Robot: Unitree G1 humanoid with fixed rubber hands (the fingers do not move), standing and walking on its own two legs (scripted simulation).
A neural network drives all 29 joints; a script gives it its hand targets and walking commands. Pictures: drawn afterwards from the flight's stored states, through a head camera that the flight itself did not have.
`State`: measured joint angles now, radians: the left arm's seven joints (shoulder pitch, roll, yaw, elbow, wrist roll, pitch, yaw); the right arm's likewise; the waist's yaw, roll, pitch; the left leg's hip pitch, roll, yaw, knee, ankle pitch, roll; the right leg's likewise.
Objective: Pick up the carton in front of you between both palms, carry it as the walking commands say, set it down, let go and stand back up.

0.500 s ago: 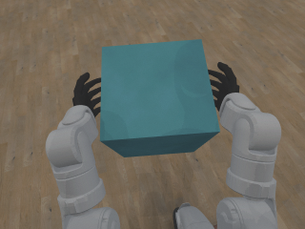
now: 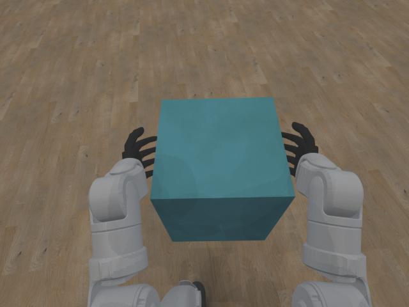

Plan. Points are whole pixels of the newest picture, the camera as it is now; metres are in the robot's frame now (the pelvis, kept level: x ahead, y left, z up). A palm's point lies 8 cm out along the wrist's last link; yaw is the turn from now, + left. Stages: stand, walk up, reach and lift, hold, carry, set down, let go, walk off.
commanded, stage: carry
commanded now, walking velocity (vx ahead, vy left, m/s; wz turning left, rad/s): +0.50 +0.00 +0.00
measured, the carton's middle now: (217, 176) +0.37 +0.02 +0.02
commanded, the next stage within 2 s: none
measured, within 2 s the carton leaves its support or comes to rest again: neither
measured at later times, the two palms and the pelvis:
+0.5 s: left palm (164, 55) +0.64 +0.15 +0.13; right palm (290, 50) +0.64 -0.15 +0.13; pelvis +0.31 +0.00 +0.00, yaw +1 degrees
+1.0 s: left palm (165, 47) +0.74 +0.17 +0.10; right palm (274, 42) +0.75 -0.13 +0.10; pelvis +0.44 +0.01 +0.00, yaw +2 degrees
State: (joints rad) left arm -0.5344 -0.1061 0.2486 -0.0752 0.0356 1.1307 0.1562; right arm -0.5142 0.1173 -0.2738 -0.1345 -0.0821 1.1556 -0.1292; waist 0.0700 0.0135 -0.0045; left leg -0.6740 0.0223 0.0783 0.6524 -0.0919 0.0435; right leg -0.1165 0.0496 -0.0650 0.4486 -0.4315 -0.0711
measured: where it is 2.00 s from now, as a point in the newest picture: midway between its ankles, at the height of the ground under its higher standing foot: (221, 257)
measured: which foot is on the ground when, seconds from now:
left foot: up 0.00-0.04, down 0.06-0.50, up 0.52-0.70, down 0.72-1.00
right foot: down 0.00-0.08, up 0.10-0.48, down 0.50-1.00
